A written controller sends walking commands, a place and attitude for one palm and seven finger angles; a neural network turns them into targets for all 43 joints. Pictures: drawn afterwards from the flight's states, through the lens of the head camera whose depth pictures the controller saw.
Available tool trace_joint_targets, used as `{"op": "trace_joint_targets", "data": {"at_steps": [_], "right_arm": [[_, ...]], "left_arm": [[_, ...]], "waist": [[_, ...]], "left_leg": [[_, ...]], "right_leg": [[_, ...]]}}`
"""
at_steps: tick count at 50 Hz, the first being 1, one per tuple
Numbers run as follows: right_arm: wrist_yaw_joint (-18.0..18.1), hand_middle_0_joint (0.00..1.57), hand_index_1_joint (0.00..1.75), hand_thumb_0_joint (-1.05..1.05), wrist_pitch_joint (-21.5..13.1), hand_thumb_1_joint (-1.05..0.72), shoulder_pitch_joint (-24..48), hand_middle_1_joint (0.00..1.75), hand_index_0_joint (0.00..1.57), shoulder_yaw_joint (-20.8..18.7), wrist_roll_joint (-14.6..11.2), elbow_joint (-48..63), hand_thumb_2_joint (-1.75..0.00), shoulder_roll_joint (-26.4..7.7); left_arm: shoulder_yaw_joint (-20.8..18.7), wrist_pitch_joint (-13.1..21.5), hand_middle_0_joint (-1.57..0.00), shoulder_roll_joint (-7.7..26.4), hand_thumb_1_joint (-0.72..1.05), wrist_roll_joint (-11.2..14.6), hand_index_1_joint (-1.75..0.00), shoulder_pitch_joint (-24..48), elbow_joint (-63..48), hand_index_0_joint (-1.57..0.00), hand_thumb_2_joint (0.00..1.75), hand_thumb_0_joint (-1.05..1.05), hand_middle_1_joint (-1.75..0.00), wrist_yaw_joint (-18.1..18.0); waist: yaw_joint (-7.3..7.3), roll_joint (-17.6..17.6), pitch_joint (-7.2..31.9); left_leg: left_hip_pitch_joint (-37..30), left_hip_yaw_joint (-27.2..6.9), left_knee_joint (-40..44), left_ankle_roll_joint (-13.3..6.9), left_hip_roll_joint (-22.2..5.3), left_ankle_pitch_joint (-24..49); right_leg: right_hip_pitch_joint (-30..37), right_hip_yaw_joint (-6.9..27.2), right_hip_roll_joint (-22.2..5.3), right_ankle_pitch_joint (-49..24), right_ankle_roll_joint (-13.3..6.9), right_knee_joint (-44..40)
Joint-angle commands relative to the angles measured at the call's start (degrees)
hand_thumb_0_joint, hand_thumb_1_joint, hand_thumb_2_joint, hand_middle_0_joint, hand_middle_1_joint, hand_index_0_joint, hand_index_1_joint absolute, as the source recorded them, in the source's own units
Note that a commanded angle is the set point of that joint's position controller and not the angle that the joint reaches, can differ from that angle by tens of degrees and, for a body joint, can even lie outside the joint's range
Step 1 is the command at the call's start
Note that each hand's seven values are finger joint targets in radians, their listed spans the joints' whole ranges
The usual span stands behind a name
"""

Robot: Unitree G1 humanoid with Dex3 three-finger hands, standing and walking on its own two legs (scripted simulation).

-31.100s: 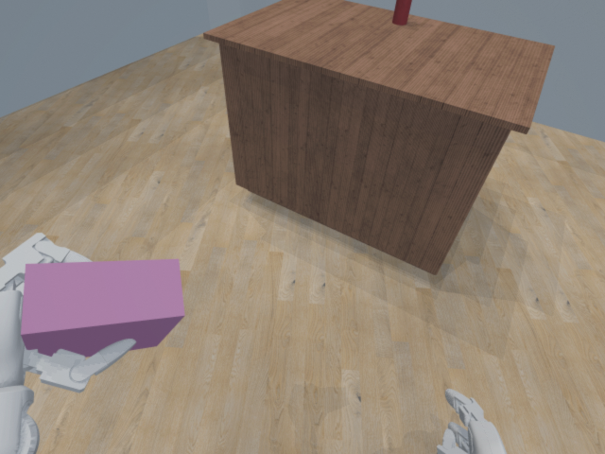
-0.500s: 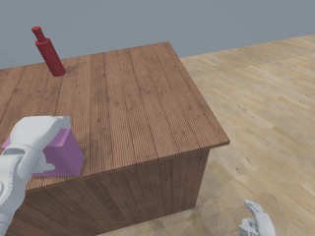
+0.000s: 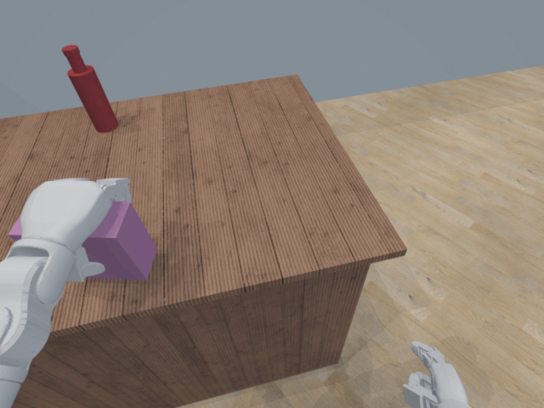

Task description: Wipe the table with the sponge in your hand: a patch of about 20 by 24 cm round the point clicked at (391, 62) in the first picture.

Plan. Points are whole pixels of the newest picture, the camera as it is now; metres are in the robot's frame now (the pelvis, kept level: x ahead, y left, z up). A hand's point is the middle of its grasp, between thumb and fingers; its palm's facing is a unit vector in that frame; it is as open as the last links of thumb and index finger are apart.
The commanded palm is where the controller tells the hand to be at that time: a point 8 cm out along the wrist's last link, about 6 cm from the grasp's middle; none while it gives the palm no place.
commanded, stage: move the sponge above the wiping area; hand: left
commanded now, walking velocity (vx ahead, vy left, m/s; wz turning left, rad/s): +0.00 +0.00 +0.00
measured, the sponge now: (98, 249) +0.27 +0.31 +0.09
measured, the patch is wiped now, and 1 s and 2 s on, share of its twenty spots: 0.00 0.00 0.00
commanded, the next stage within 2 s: lower the sponge onto the table in 1.82 s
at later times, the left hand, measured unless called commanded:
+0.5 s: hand (67, 211) +0.28 +0.33 +0.16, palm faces +0.15 +0.02 -0.99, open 9.8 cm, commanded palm +0.23 +0.35 +0.21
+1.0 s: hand (56, 201) +0.29 +0.35 +0.17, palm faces +0.15 +0.04 -0.99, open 9.8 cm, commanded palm +0.24 +0.34 +0.21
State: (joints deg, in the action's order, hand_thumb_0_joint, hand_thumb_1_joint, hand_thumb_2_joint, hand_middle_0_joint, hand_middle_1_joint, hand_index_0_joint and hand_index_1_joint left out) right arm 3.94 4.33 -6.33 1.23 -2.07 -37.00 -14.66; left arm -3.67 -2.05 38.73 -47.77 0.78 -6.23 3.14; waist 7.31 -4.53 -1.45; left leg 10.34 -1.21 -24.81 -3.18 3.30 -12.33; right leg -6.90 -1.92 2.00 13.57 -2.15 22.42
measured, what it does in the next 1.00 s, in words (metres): stands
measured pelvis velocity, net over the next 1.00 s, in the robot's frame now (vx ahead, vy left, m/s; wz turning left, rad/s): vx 0.00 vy -0.01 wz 0.01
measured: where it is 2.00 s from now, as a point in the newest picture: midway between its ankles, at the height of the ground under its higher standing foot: outside the picture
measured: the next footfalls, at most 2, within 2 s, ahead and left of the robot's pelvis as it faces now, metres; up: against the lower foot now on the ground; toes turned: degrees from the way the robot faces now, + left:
none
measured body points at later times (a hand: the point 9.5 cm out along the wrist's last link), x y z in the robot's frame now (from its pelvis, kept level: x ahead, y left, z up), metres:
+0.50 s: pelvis +0.00 +0.00 +0.00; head +0.00 -0.02 +0.45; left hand +0.26 +0.32 +0.22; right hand +0.22 -0.20 -0.10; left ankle +0.01 +0.08 -0.74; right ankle -0.01 -0.10 -0.74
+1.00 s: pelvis +0.00 -0.01 +0.00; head +0.01 -0.04 +0.45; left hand +0.27 +0.34 +0.22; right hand +0.21 -0.21 -0.11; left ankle +0.01 +0.08 -0.74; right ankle -0.01 -0.10 -0.74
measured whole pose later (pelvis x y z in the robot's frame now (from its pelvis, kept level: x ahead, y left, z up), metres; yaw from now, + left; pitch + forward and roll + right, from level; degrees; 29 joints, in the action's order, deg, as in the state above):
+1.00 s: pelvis +0.00 -0.01 +0.00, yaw +0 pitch -1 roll -1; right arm 3.2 5.4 -3.9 2.1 -2.8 -38.9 -14.9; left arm -6.9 -10.7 40.3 -46.8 10.1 5.3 1.4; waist 6.3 -5.7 -1.3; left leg 11.2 -1.7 -23.9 -2.7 3.0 -11.3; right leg -7.6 -2.3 2.3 12.5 -2.5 21.3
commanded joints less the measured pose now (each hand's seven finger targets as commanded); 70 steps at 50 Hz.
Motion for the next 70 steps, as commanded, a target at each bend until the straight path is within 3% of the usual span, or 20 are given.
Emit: {"op": "trace_joint_targets", "data": {"at_steps": [1,5,7,11,15,18,20,25,31,36,40,43,46,52,54,57,60,63,65,70], "right_arm": [[-0.9,0.2,0.3,0.0,-0.9,-0.9,9.6,0.3,0.2,-2.5,-0.6,7.4,-0.9,-7.6],[-1.3,0.2,0.3,0.0,0.3,-0.9,13.9,0.3,0.2,-1.2,-1.9,8.6,-0.9,-8.3],[-1.2,0.2,0.3,0.0,0.7,-0.9,12.3,0.3,0.2,-1.2,-2.1,9.1,-0.9,-8.9],[0.0,0.2,0.3,0.0,-1.5,-0.9,12.1,0.3,0.2,-0.4,-2.3,10.7,-0.9,-8.1],[2.1,0.2,0.3,0.0,-4.5,-0.9,11.7,0.3,0.2,0.0,-0.8,11.6,-0.9,-6.3],[2.6,0.2,0.3,0.0,-4.8,-0.9,6.5,0.3,0.2,-1.2,0.2,7.7,-0.9,-6.4],[1.5,0.2,0.3,0.0,-4.1,-0.9,9.1,0.3,0.2,-1.0,-0.7,7.1,-0.9,-6.5],[-0.8,0.2,0.3,0.0,-0.9,-0.9,12.0,0.3,0.2,-1.4,-1.0,7.0,-0.9,-8.1],[-1.6,0.2,0.3,0.0,0.5,-0.9,12.5,0.3,0.2,-0.8,-1.9,10.4,-0.9,-8.8],[1.3,0.2,0.3,0.0,-3.0,-0.9,9.7,0.3,0.2,-0.1,-1.1,11.5,-0.9,-6.6],[2.5,0.2,0.3,0.0,-4.9,-0.9,8.9,0.3,0.2,-0.9,-0.4,9.2,-0.9,-6.5],[1.4,0.2,0.3,0.0,-3.6,-0.9,6.6,0.3,0.2,-2.0,-0.5,6.1,-0.9,-7.0],[0.0,0.2,0.3,0.0,-2.3,-0.9,9.3,0.3,0.2,-2.2,-0.7,6.3,-0.9,-8.0],[-1.9,0.2,0.3,0.0,0.2,-0.9,11.8,0.3,0.2,-1.5,-1.6,9.3,-0.9,-8.9],[-1.8,0.2,0.3,0.0,0.4,-0.9,11.7,0.3,0.2,-1.2,-1.8,10.7,-0.9,-8.5],[-0.7,0.2,0.3,0.0,-0.7,-0.9,9.8,0.3,0.2,-0.7,-1.5,11.1,-0.9,-8.0],[0.9,0.2,0.3,0.0,-2.7,-0.9,11.3,0.3,0.2,-0.1,-1.0,12.1,-0.9,-6.9],[1.5,0.2,0.3,0.0,-3.0,-0.9,6.7,0.3,0.2,-1.5,0.0,9.0,-0.9,-6.4],[0.9,0.2,0.3,0.0,-3.1,-0.9,9.2,0.3,0.2,-1.4,-0.6,8.4,-0.9,-6.2],[-0.4,0.2,0.3,0.0,-1.2,-0.9,11.5,0.3,0.2,-1.9,-1.6,7.0,-0.9,-8.3]], "left_arm": [[-18.4,-9.4,-1.2,20.1,0.1,1.7,-1.6,17.1,-1.1,-1.2,1.3,0.0,-1.6,-7.4],[-12.5,-16.5,-1.2,15.1,0.1,3.1,-1.6,9.1,5.3,-1.2,1.3,0.0,-1.6,-1.8],[-6.4,-19.2,-1.2,11.7,0.1,3.6,-1.6,9.3,5.3,-1.2,1.3,0.0,-1.6,2.4],[-0.9,-15.8,-1.2,11.1,0.1,1.2,-1.6,19.0,-3.3,-1.2,1.3,0.0,-1.6,8.3],[-10.5,-3.0,-1.2,22.0,0.1,-1.6,-1.6,28.9,-17.7,-1.2,1.3,0.0,-1.6,5.4],[-15.2,0.0,-1.2,22.2,0.1,-2.6,-1.6,25.8,-9.3,-1.2,1.3,0.0,-1.6,-0.8],[-18.9,-2.4,-1.2,24.1,0.1,-2.0,-1.6,25.9,-3.9,-1.2,1.3,0.0,-1.6,-3.0],[-15.4,-12.5,-1.2,19.0,0.1,1.3,-1.6,17.4,7.0,-1.2,1.3,0.0,-1.6,-3.7],[-7.1,-18.1,-1.2,14.6,0.1,1.8,-1.6,10.2,3.2,-1.2,1.3,0.0,-1.6,7.0],[-9.0,-4.6,-1.2,19.2,0.1,-0.1,-1.6,23.8,-11.7,-1.2,1.3,0.0,-1.6,7.3],[-18.5,2.0,-1.2,26.2,0.1,-1.5,-1.6,27.0,-13.2,-1.2,1.3,0.0,-1.6,-0.7],[-16.3,-2.1,-1.2,21.4,0.1,-1.6,-1.6,28.3,-1.3,-1.2,1.3,0.0,-1.6,-4.6],[-15.2,-8.8,-1.2,19.5,0.1,0.2,-1.6,24.5,4.6,-1.2,1.3,0.0,-1.6,-5.7],[-7.2,-18.0,-1.2,13.7,0.1,1.3,-1.6,10.6,5.0,-1.2,1.3,0.0,-1.6,4.0],[-4.7,-17.4,-1.2,12.4,0.1,1.6,-1.6,10.8,0.7,-1.2,1.3,0.0,-1.6,7.4],[-8.8,-11.8,-1.2,17.4,0.1,0.6,-1.6,13.9,-3.7,-1.2,1.3,0.0,-1.6,8.4],[-15.5,-3.9,-1.2,24.9,0.1,-0.7,-1.6,23.0,-14.8,-1.2,1.3,0.0,-1.6,4.5],[-20.9,-0.8,-1.2,26.6,0.1,-1.9,-1.6,22.3,-10.6,-1.2,1.3,0.0,-1.6,-1.7],[-22.7,-1.9,-1.2,27.8,0.1,-1.5,-1.6,23.6,-8.7,-1.2,1.3,0.0,-1.6,-4.6],[-17.6,-11.5,-1.2,21.4,0.1,2.2,-1.6,17.3,6.9,-1.2,1.3,0.0,-1.6,-4.5]], "waist": [[1.14,-4.7,13.1],[0.34,1.0,11.3],[-1.85,3.2,10.1],[-5.01,3.2,14.7],[-3.04,-2.8,19.0],[-2.04,-5.9,14.7],[-0.39,-8.6,11.2],[1.14,-2.1,10.4],[-2.02,3.1,13.5],[-3.81,0.5,17.2],[-1.21,-8.2,15.1],[-1.77,-8.2,11.2],[0.12,-5.4,12.9],[-1.0,2.9,15.5],[-2.49,4.6,14.9],[-3.28,5.4,14.0],[-1.74,-1.5,15.7],[-0.75,-5.6,15.7],[0.5,-11.5,14.7],[0.13,-2.3,11.3]], "left_leg": [[-2.7,-3.1,3.6,2.7,-2.0,17.7],[-0.5,-2.2,4.1,1.8,-1.4,14.8],[-0.1,-2.2,3.9,1.3,-1.7,12.5],[-4.5,-3.0,2.1,-0.7,-1.5,10.6],[-11.3,-5.4,2.8,-1.4,-1.9,10.6],[-9.4,-6.4,4.3,0.9,-2.2,13.9],[-6.1,-6.0,4.9,1.4,-1.6,13.5],[-0.6,-3.2,5.0,2.5,-1.2,14.3],[-0.9,-2.3,2.7,0.2,-1.2,13.5],[-8.8,-3.8,1.7,-1.7,-1.2,11.4],[-9.4,-5.8,3.8,-0.3,-1.6,11.2],[-5.0,-4.9,3.8,1.4,-1.6,12.0],[-2.3,-3.2,4.0,2.0,-1.3,13.5],[-0.9,-2.4,2.6,0.8,-1.0,16.9],[-2.0,-2.4,1.8,-0.2,-1.1,15.9],[-3.4,-2.7,1.6,-1.2,-1.1,13.3],[-7.5,-3.9,2.0,-1.4,-0.9,13.0],[-7.7,-3.9,1.9,-0.2,-1.0,17.5],[-6.9,-4.3,2.0,0.6,-0.7,18.0],[-1.6,-2.6,2.9,1.2,-0.6,14.1]], "right_leg": [[3.8,3.9,-0.1,-11.1,-3.4,-2.6],[3.5,3.1,-0.4,-11.5,-2.1,-2.6],[2.0,1.4,-0.9,-11.5,-1.1,-3.0],[-0.4,1.8,-0.8,-9.7,-0.6,-3.0],[0.0,3.3,0.9,-6.9,-1.8,-3.2],[-0.2,1.7,0.8,-7.4,-2.5,-3.5],[0.1,3.8,0.9,-7.0,-3.8,-4.0],[4.2,3.7,-0.2,-9.5,-3.3,-3.7],[4.0,1.8,-1.1,-13.5,-1.1,-2.3],[0.2,1.9,-0.2,-8.0,-1.1,-3.2],[-0.8,3.9,1.3,-6.4,-2.9,-3.6],[-1.4,2.5,0.2,-6.2,-3.0,-4.1],[2.7,2.7,-0.5,-8.4,-3.3,-3.5],[6.4,2.1,-1.3,-17.5,-1.5,-1.5],[4.3,1.7,-1.3,-17.3,-0.7,-1.7],[2.2,1.6,-0.8,-13.7,-0.6,-2.2],[1.4,4.2,0.4,-10.5,-1.9,-2.8],[2.4,3.4,0.4,-11.9,-2.7,-3.0],[2.7,6.3,0.6,-11.5,-4.2,-3.2],[4.0,5.6,-0.2,-11.6,-3.2,-3.6]]}}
